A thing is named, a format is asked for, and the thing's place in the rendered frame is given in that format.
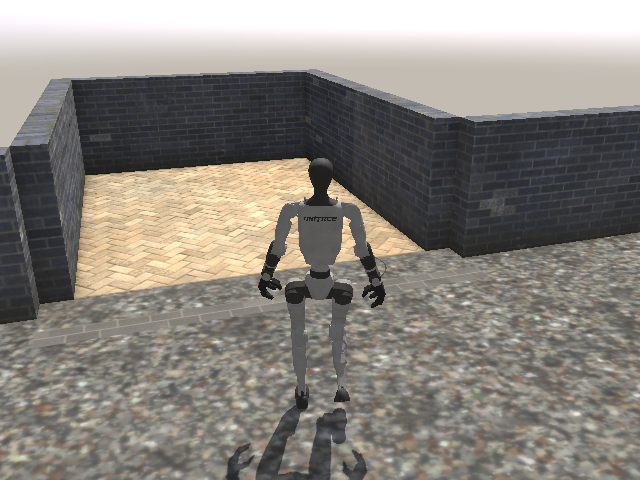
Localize robot right forearm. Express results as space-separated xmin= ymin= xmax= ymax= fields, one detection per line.
xmin=360 ymin=242 xmax=382 ymax=287

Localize right robot hand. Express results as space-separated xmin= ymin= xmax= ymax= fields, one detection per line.
xmin=362 ymin=282 xmax=386 ymax=308

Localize humanoid robot head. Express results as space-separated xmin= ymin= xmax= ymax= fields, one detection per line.
xmin=303 ymin=158 xmax=338 ymax=206

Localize left robot hand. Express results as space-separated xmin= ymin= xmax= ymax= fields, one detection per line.
xmin=258 ymin=278 xmax=282 ymax=300

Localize robot right foot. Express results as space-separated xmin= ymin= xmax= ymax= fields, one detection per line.
xmin=334 ymin=387 xmax=350 ymax=402

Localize robot left forearm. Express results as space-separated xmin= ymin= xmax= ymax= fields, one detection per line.
xmin=261 ymin=240 xmax=281 ymax=281

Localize right robot upper arm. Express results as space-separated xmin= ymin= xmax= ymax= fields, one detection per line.
xmin=341 ymin=202 xmax=370 ymax=258

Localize left robot upper arm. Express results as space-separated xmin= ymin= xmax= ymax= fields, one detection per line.
xmin=270 ymin=201 xmax=300 ymax=256

